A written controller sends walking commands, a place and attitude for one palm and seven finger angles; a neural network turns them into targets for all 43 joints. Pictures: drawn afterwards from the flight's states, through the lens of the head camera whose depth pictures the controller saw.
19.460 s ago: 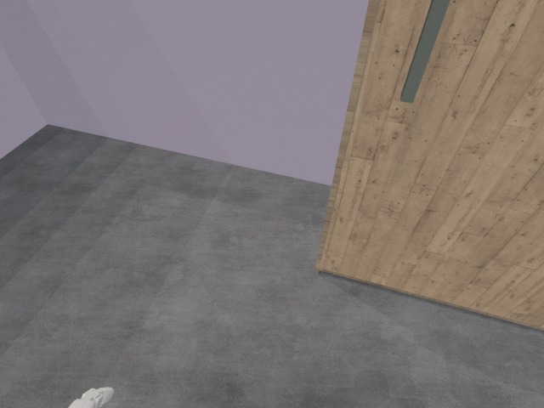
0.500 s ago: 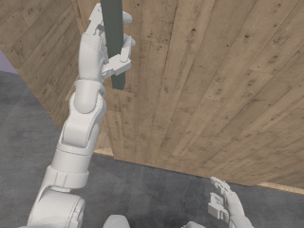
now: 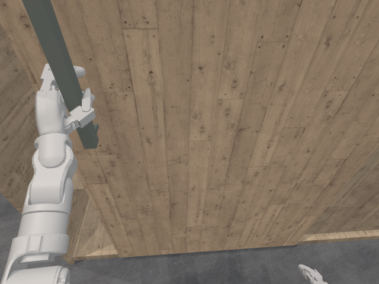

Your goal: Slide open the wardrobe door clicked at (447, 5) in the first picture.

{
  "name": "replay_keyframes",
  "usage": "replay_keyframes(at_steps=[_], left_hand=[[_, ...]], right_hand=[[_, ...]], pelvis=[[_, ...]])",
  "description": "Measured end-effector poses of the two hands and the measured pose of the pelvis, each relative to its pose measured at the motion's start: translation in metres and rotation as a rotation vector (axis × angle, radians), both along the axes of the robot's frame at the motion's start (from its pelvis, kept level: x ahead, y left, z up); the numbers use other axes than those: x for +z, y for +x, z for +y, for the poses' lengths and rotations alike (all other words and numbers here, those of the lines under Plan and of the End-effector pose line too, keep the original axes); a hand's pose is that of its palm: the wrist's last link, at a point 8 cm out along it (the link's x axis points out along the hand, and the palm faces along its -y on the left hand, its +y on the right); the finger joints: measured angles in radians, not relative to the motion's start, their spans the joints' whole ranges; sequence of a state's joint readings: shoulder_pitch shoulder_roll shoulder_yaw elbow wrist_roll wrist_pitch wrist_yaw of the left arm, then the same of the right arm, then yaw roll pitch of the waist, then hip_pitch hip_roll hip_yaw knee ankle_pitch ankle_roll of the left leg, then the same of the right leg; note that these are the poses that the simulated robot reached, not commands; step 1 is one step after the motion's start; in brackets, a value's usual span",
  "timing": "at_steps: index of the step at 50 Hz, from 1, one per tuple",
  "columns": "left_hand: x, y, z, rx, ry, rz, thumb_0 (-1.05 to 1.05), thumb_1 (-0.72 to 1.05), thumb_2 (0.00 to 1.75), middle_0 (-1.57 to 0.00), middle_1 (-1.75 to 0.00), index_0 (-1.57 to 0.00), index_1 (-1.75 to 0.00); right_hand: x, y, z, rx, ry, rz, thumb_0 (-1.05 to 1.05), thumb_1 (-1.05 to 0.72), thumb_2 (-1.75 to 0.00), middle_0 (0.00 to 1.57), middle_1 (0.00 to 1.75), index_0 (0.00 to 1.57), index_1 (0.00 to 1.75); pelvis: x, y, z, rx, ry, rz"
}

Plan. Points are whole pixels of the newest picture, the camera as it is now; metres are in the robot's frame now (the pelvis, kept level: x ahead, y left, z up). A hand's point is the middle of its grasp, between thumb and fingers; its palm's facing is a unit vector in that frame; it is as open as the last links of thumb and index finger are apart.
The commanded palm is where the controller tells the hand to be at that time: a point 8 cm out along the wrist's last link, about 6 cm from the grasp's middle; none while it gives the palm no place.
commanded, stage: stop walking and hold the door there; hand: left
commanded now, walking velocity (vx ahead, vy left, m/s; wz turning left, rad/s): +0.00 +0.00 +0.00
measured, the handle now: (73, 80) +0.41 +0.24 +0.26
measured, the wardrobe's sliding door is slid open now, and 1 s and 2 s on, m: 0.23 0.23 0.23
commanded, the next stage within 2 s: loosen the grip on the handle in 1.46 s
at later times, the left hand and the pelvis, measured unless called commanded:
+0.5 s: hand (87, 109) +0.37 +0.21 +0.22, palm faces +0.33 -0.94 -0.13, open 6.4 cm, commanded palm +0.33 +0.26 +0.20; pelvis -0.01 +0.00 +0.00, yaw +0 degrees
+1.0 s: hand (84, 110) +0.36 +0.21 +0.23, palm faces +0.11 -0.99 -0.04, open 6.5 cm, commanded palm +0.34 +0.25 +0.20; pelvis -0.05 +0.08 +0.00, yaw -1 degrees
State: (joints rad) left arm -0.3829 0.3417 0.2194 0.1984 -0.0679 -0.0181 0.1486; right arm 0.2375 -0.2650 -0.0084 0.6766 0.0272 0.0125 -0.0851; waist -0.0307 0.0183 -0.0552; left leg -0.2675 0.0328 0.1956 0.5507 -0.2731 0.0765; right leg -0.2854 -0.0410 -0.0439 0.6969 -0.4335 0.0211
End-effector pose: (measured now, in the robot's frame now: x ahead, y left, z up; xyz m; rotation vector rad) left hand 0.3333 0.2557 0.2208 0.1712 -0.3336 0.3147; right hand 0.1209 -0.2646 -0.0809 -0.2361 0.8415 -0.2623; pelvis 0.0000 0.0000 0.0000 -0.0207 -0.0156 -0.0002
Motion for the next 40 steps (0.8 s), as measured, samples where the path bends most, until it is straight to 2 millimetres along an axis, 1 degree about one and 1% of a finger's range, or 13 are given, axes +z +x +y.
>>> replay_keyframes(at_steps=[6, 12, 17, 25, 27, 30, 32, 35, 37, 40], left_hand=[[0.001, -0.002, -0.002, 0.03, 0.013, 0.026, -0.05, 0.7, 0.79, -0.46, -1.41, -0.19, -1.35], [0.002, -0.002, -0.002, 0.02, 0.0, 0.04, -0.04, 0.7, 0.77, -0.46, -1.41, -0.21, -1.35], [0.002, -0.002, -0.001, 0.008, 0.0, 0.035, -0.04, 0.7, 0.77, -0.46, -1.41, -0.22, -1.35], [0.002, -0.001, 0.001, 0.001, 0.008, 0.03, -0.04, 0.69, 0.78, -0.46, -1.41, -0.23, -1.35], [0.002, -0.001, 0.002, -0.007, 0.012, 0.027, -0.04, 0.68, 0.77, -0.46, -1.41, -0.24, -1.35], [0.002, 0.0, 0.004, -0.033, 0.014, 0.022, -0.04, 0.67, 0.76, -0.46, -1.41, -0.25, -1.36], [0.001, 0.001, 0.006, -0.059, 0.005, 0.015, -0.04, 0.66, 0.75, -0.46, -1.41, -0.27, -1.36], [0.0, 0.003, 0.009, -0.112, -0.012, -0.007, -0.04, 0.65, 0.74, -0.46, -1.41, -0.29, -1.37], [-0.001, 0.004, 0.011, -0.155, -0.024, -0.029, -0.04, 0.64, 0.74, -0.46, -1.41, -0.29, -1.38], [-0.002, 0.005, 0.011, -0.191, -0.038, -0.037, -0.04, 0.64, 0.74, -0.46, -1.41, -0.27, -1.38]], right_hand=[[-0.015, -0.013, 0.014, 0.007, 0.065, 0.012, 0.01, -0.9, -0.9, 0.2, 0.3, 0.2, 0.3], [-0.016, -0.019, 0.015, 0.002, 0.056, 0.03, 0.01, -0.9, -0.9, 0.2, 0.3, 0.21, 0.3], [-0.009, -0.015, 0.012, -0.002, 0.03, 0.013, 0.01, -0.9, -0.9, 0.2, 0.3, 0.21, 0.3], [0.0, -0.002, 0.005, 0.002, 0.003, -0.025, 0.01, -0.9, -0.9, 0.2, 0.3, 0.21, 0.3], [0.0, 0.001, 0.004, 0.005, -0.006, -0.023, 0.01, -0.9, -0.9, 0.2, 0.3, 0.21, 0.3], [-0.001, 0.002, 0.007, 0.005, -0.02, -0.011, 0.01, -0.9, -0.9, 0.2, 0.3, 0.2, 0.3], [-0.001, 0.002, 0.014, 0.011, -0.031, 0.002, 0.01, -0.9, -0.9, 0.2, 0.3, 0.2, 0.3], [-0.002, 0.0, 0.031, 0.026, -0.049, 0.022, 0.01, -0.9, -0.9, 0.2, 0.3, 0.2, 0.3], [-0.005, -0.001, 0.047, 0.025, -0.055, 0.022, 0.01, -0.9, -0.9, 0.2, 0.3, 0.2, 0.3], [-0.009, -0.005, 0.079, 0.013, 0.0, 0.009, 0.01, -0.9, -0.9, 0.2, 0.3, 0.2, 0.3]], pelvis=[[-0.002, -0.007, -0.005, -0.015, 0.004, -0.008], [0.0, -0.009, -0.003, -0.012, 0.003, 0.004], [0.001, -0.01, -0.001, -0.021, 0.005, 0.008], [0.0, -0.013, 0.001, -0.008, -0.001, 0.014], [-0.002, -0.015, 0.005, 0.006, -0.003, 0.017], [-0.004, -0.018, 0.017, 0.019, 0.0, 0.016], [-0.005, -0.021, 0.027, 0.034, 0.013, 0.015], [-0.007, -0.026, 0.045, 0.061, 0.034, 0.012], [-0.013, -0.03, 0.059, 0.064, 0.041, 0.009], [-0.011, -0.036, 0.075, 0.018, 0.029, 0.003]])
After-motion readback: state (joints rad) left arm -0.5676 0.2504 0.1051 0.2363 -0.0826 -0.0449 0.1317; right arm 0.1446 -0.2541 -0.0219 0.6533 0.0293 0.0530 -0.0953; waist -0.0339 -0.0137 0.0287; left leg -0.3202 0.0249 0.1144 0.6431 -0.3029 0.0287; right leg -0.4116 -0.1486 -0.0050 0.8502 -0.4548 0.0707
